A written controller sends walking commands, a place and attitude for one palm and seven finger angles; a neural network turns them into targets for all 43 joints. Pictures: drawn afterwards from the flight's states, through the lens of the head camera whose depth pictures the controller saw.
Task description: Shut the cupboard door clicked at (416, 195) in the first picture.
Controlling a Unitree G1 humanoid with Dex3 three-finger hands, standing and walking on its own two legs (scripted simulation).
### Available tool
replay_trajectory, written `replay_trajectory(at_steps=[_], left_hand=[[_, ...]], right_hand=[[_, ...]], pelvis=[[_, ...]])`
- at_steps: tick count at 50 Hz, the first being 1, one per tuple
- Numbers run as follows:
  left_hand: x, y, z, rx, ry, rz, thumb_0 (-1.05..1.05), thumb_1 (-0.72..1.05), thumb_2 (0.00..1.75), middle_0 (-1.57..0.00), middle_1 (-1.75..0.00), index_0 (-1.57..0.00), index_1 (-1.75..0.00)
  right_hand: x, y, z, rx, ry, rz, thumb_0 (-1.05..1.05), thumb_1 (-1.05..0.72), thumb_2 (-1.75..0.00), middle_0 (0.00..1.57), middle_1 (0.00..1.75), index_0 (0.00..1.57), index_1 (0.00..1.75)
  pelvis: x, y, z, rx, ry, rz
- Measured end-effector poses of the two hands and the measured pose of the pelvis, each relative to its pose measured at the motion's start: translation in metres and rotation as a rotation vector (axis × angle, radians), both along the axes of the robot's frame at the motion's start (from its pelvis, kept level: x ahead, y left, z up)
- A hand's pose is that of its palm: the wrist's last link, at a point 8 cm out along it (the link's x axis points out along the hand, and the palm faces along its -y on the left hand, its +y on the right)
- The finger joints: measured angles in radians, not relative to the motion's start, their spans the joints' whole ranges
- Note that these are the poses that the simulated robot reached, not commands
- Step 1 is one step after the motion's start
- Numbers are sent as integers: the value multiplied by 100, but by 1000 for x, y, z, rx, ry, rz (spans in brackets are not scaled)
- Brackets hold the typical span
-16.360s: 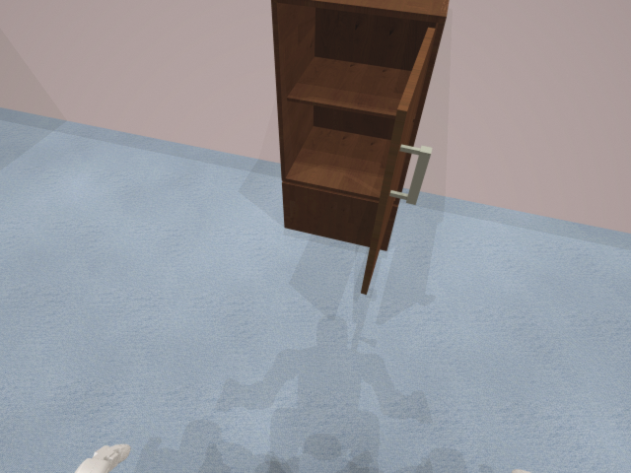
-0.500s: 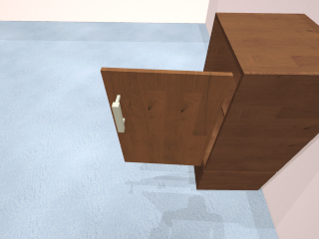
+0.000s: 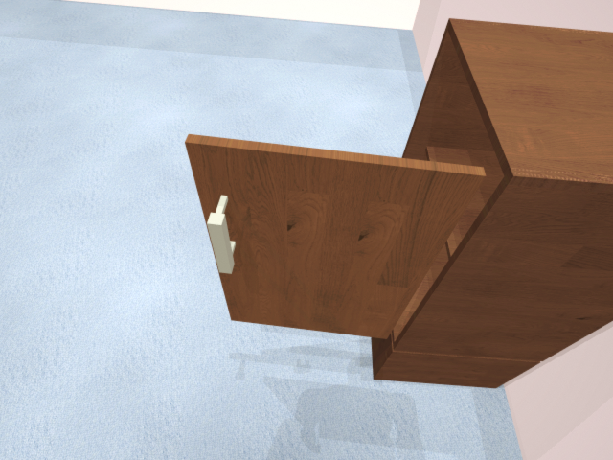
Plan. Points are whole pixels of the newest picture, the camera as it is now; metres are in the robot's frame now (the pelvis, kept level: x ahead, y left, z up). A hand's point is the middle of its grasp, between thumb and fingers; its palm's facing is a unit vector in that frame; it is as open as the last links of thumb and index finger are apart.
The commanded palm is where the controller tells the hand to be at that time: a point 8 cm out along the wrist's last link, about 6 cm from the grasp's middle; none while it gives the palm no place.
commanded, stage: come to a stop and stand still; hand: left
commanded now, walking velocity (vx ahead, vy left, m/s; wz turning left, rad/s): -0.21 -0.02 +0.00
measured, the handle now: (224, 235) +0.44 +0.18 -0.04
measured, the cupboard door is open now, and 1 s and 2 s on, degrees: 87 87 87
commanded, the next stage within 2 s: look again from close up in 1.06 s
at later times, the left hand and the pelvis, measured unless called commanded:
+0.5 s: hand out of the picture +0.08 +0.14 -0.15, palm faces -0.02 -0.96 -0.28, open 7.4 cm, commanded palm none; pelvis +0.00 -0.06 +0.00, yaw +0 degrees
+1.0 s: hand out of the picture -0.04 +0.08 -0.16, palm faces +0.06 -0.98 -0.17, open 7.4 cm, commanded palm none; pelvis -0.03 -0.08 +0.02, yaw +0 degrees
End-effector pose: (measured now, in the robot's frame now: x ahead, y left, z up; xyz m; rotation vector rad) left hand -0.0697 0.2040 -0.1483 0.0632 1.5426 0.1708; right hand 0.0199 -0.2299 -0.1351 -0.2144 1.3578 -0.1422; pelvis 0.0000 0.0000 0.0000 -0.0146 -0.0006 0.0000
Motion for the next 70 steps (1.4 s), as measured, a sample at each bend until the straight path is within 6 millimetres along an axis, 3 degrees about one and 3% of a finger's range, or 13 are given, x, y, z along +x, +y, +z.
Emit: replay_trajectory(at_steps=[4, 9, 16, 22, 29, 35, 41, 50, 55, 63, 70], left_hand=[[21, 7, 2, 0, 27, -16, 0, 90, 90, -20, -29, -20, -30], [73, 19, 11, 35, -76, -44, 0, 90, 90, -20, -29, -20, -30], [132, 22, 22, 101, -227, -83, 0, 90, 90, -20, -29, -19, -30], [153, -1, 28, 153, -320, -129, 0, 91, 90, -20, -29, -19, -30], [134, -43, 31, 113, -305, -151, 0, 90, 90, -20, -29, -20, -30], [110, -55, 19, 77, -290, -104, 0, 92, 90, -21, -29, -20, -30], [77, -60, 15, 55, -234, -61, 0, 93, 90, -21, -29, -20, -30], [19, -74, 20, 32, -124, -34, 0, 91, 90, -20, -29, -20, -30], [-3, -82, 19, 10, -69, -19, 0, 91, 90, -20, -29, -20, -30], [-7, -80, 15, 0, -75, -40, 0, 90, 90, -20, -29, -20, -30], [28, -47, 18, 47, -167, -67, 0, 90, 90, -20, -29, -20, -30]], right_hand=[[30, 7, 9, -12, -71, -10, 1, -93, -90, 20, 30, 20, 30], [48, 5, 16, -20, -82, -5, 1, -95, -90, 20, 30, 20, 30], [45, -16, 13, 0, -75, -11, 0, -94, -90, 20, 30, 20, 30], [35, -43, -10, 55, -77, -41, 0, -92, -90, 20, 30, 20, 30], [13, -63, -10, 81, -41, -80, 1, -92, -90, 20, 30, 20, 30], [-10, -72, -1, 51, -13, -69, 1, -93, -90, 20, 30, 20, 30], [-38, -70, 8, 43, 24, -56, 1, -93, -90, 20, 30, 20, 30], [-66, -54, 3, 99, 73, -47, 1, -92, -90, 20, 30, 20, 30], [-82, -46, 4, 114, 106, -57, 0, -91, -90, 20, 30, 20, 30], [-91, -38, -2, 109, 98, -82, 0, -91, -90, 20, 30, 20, 30], [-82, -19, -8, 124, 20, -88, 0, -91, -90, 20, 30, 20, 30]], pelvis=[[14, 6, 6, 8, -6, -24], [15, 6, 15, -4, -3, -5], [7, -15, 16, 5, -1, -7], [5, -45, 3, 42, -1, -17], [-2, -68, 8, 36, -10, -3], [-9, -79, 8, 16, -12, 5], [-17, -85, 14, 25, -36, -2], [-28, -85, 18, 22, -38, 4], [-30, -84, 18, 21, -30, 4], [-33, -71, 11, -9, -19, 11], [-28, -52, 10, 10, -24, 5]])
